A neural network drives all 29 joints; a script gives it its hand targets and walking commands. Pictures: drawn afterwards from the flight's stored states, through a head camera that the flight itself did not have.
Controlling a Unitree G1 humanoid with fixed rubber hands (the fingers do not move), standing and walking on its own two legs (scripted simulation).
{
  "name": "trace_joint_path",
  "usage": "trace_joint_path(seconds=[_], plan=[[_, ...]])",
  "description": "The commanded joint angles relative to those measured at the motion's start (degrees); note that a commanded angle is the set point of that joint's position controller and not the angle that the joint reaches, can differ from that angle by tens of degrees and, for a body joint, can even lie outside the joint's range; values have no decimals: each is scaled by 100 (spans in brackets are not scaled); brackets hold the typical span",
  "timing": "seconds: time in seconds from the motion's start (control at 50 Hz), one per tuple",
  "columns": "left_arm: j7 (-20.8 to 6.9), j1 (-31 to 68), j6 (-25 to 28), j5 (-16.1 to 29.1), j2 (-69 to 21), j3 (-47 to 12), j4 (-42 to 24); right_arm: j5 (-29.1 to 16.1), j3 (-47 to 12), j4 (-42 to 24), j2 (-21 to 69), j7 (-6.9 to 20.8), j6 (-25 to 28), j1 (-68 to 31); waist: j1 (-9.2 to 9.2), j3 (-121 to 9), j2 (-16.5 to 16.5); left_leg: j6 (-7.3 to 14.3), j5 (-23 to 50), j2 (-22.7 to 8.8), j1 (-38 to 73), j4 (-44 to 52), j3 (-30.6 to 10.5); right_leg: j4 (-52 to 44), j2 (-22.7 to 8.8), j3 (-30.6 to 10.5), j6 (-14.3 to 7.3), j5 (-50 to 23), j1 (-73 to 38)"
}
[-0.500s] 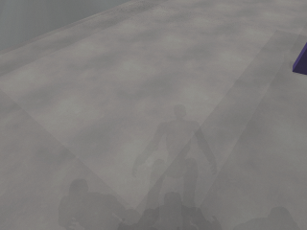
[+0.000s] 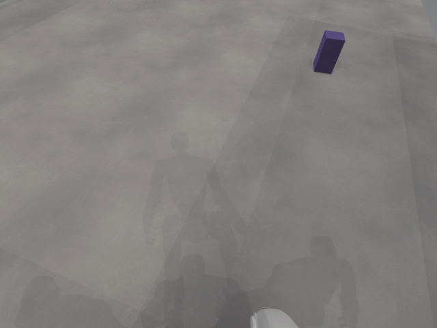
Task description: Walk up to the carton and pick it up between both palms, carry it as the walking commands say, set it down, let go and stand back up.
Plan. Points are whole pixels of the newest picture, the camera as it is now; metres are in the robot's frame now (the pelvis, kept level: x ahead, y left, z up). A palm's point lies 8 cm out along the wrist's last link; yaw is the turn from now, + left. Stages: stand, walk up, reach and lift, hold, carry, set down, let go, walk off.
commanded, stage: walk up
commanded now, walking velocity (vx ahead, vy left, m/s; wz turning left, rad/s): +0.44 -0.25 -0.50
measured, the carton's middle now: (328, 52) +2.24 -0.99 -0.62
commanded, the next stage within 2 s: none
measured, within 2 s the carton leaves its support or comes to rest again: neither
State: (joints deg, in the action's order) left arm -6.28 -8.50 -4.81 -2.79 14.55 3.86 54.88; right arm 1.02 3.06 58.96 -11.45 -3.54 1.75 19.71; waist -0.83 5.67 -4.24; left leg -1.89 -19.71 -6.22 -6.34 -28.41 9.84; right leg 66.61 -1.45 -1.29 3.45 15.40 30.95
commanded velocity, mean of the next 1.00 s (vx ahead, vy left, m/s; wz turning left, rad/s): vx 0.48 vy -0.13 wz -0.32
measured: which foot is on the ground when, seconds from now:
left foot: down 0.00-0.26, up 0.28-0.58, down 0.60-1.00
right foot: up 0.00-0.22, down 0.24-0.62, up 0.64-1.00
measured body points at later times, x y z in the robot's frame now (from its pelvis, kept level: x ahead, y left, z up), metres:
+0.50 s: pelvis +0.20 -0.13 -0.01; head +0.24 -0.13 +0.44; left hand +0.31 +0.07 -0.16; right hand +0.23 -0.39 -0.15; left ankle +0.27 -0.02 -0.70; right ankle +0.19 -0.25 -0.74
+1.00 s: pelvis +0.43 -0.22 +0.00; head +0.45 -0.21 +0.45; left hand +0.59 -0.03 -0.15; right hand +0.30 -0.45 -0.14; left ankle +0.38 -0.07 -0.74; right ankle +0.51 -0.43 -0.70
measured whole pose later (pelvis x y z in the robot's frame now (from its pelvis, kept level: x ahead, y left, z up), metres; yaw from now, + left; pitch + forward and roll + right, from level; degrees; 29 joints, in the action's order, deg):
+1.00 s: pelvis +0.43 -0.22 +0.00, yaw -18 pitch -2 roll +0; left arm -4.7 -7.3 -1.0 -1.5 12.7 2.6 57.8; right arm 1.0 3.2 61.8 -10.8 0.3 3.2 22.7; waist 0.8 4.3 -3.3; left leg -3.7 -18.4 -6.3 2.4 -19.5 13.6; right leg 40.0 -7.5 2.2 1.6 6.7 29.8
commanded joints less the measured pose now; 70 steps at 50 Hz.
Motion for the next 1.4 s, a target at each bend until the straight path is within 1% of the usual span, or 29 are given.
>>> trace_joint_path(seconds=[0.0, 0.08, 0.16, 0.2, 0.22, 0.24, 0.26, 0.28, 0.34, 0.38, 0.5, 0.56, 0.58, 0.6, 0.62, 0.64, 0.68, 0.8, 0.84, 0.96, 1.0, 1.04, 1.06, 1.08, 1.1, 1.12, 1.14, 1.2, 1.38], plan=[[-101, 1203, 202, 59, 222, 30, -978, 50, 296, -216, -1152, 37, 251, 608, 412, 246, 1452, 596, 653, -1653, 674, 1816, -1217, -145, -480, -131, 22, -373, 1469], [-136, 1556, 243, 195, 61, -77, -1086, 91, 297, -188, -1221, 167, 272, 657, 480, 494, 1843, 488, 1199, -1516, 161, 2080, -304, -1986, -452, 316, -80, -534, 406], [-81, 1341, 348, 146, 263, -38, -923, 52, 310, -128, -1406, 260, 162, 607, 322, 259, 2078, 385, 1828, -1409, 263, 1804, 90, -2975, -206, 701, -287, -170, -476], [36, 745, 419, 106, 434, 20, -715, 15, 334, -129, -1481, 298, 120, 594, 50, -157, 1932, 325, 3385, -1393, 428, 680, 312, -3279, 102, 925, -357, 140, -1147], [128, -44, 459, 86, 571, 74, -462, -15, 348, -168, -1478, 327, 104, 530, -319, -637, 1606, 240, 3920, -1215, 190, -503, 536, -3674, 329, 1099, -451, 69, -2132], [237, -1200, 496, 43, 1028, 252, -113, 33, 322, -322, -1299, 355, 122, 448, -849, -1346, 847, 100, 3153, -905, -930, -2294, 590, -3629, 277, 720, -647, 487, -3667], [348, -2015, 557, 0, 1892, 473, -78, 58, 150, -759, -729, 417, 199, 192, -1140, -1615, -1562, -130, -534, 52, -3111, -4400, 390, -4669, -1489, -2278, -1284, 1566, -4510], [448, -2069, 537, 105, 1993, 441, -63, 75, 121, -1020, -814, 433, 249, -63, -978, -2083, -1622, 141, -1723, 60, -3648, -5055, -775, -5258, -1921, -3318, -1458, 1597, -4761], [607, -850, 672, 107, 1003, 154, -377, 91, 71, -741, -600, 443, 331, -310, -287, -890, 108, 169, -224, -632, -3276, -4618, -1072, -5189, -1689, -2471, -1636, 570, -3090], [602, -286, 738, 94, 752, 79, -515, 92, 75, -517, -612, 465, 206, 87, 57, -810, -39, -8, -60, -663, -2326, -3823, -943, -5272, -1507, -1894, -1541, 138, -2113], [542, -367, 806, 51, 740, 60, -283, 32, 31, -865, -407, 484, 122, -1048, -25, -233, -702, -39, 140, -291, -1201, -1405, -478, -5725, -1180, -1429, -1494, 446, -1173], [532, -244, 798, 108, 717, 15, -182, -25, 101, -760, -526, 466, 166, -845, 257, -322, -404, -62, 869, -93, -70, -449, -393, -5231, -845, -1215, -1230, 390, -882], [517, -241, 785, 110, 551, -36, -165, -45, 180, -521, -706, 417, 207, -229, 506, -563, 88, -48, 851, -25, 918, -106, -352, -4427, -435, -903, -1043, 526, -479], [500, -246, 799, 133, 281, -90, -228, 1, 328, -344, -1123, 344, 247, 453, 813, -720, 1055, 181, -51, -741, 1772, 547, -1336, -3047, 113, -423, -796, 663, 346], [531, -346, 833, 116, 138, -93, -390, 69, 502, -308, -1811, 282, 247, 1062, 1019, -1028, 2421, 792, -732, -2318, 2394, 1454, -3470, -1115, 324, 105, -421, 1272, 1325], [561, -417, 811, 78, 393, -3, -326, 90, 437, -279, -1713, 270, 208, 1129, 874, -1055, 1698, 982, -968, -2561, 1999, 1621, -4015, -247, -30, -203, -368, 1233, 1276], [501, -242, 778, 95, 406, -2, -212, 81, 296, -464, -1226, 290, 211, 202, 540, -532, 1211, 1012, -1342, -2165, 1111, 1794, -3110, 370, -430, -273, -338, 613, 1390], [262, -343, 487, 56, 13, -34, 42, -24, 255, -357, -987, 285, 350, 42, 77, -282, 1153, 737, 2478, -1558, 494, 1594, -1122, -357, -664, -16, -102, -447, 976], [200, -141, 442, 93, -80, -77, -19, -20, 265, -347, -1004, 282, 343, -25, 67, -221, 1379, 711, 2455, -1420, 351, 1684, -726, -920, -619, 148, -82, -653, 805], [152, 375, 515, 143, 24, -98, -159, -12, 233, -251, -1097, 372, 330, -275, 14, 61, 1832, 514, 433, -1066, -277, 2105, -256, -2848, -516, 543, -214, -877, -695], [201, 198, 572, 75, 172, -31, -84, -17, 238, -187, -1102, 391, 273, -238, -91, -9, 1613, 527, 531, -1053, -274, 1598, -213, -3023, -394, 767, -245, -463, -1182], [299, -644, 673, 42, 345, 62, 217, -13, 237, -135, -1114, 409, 195, -176, -455, -367, 967, 419, 1565, -834, -511, -63, 47, -3580, -64, 1081, -340, -274, -2360], [400, -1682, 759, -1, 795, 214, 526, 33, 180, -221, -946, 424, 180, -143, -870, -960, 10, 290, 1560, -481, -1410, -1973, 216, -3707, -362, 524, -547, 309, -3680], [540, -2335, 812, -15, 1693, 408, 538, 12, 21, -588, -373, 436, 231, -107, -1022, -1472, -2228, 33, -1108, 377, -3192, -4212, 150, -5041, -2174, -2681, -1325, 1088, -4408], [561, -2203, 821, 106, 1715, 440, 446, 109, 17, -768, -551, 425, 253, -403, -928, -1594, -1374, 213, -1347, 210, -3568, -4793, -916, -5584, -2462, -3899, -1490, 1774, -4223], [581, -1791, 873, 57, 1503, 349, 224, 104, 68, -670, -700, 409, 232, -511, -727, -1213, -481, 295, -812, -10, -3649, -4968, -1088, -5568, -2567, -3778, -1505, 1726, -3815], [603, -1326, 927, 61, 1141, 265, 146, 87, 52, -511, -650, 393, 216, -606, -512, -692, -201, 312, -262, -333, -3560, -4834, -1113, -5339, -2358, -3006, -1517, 900, -3245], [601, -605, 1010, 123, 580, 116, -6, 30, 32, -175, -518, 453, 42, -79, -9, -463, -565, 114, 91, -532, -2386, -3795, -1076, -5459, -1810, -1602, -1238, 521, -1942], [604, -835, 1001, 97, 531, 60, 151, -8, 1, -704, -397, 675, 7, -1589, -118, 40, -758, -24, 814, -196, -1700, -839, -503, -5823, -1421, -430, -1091, -131, -1817]])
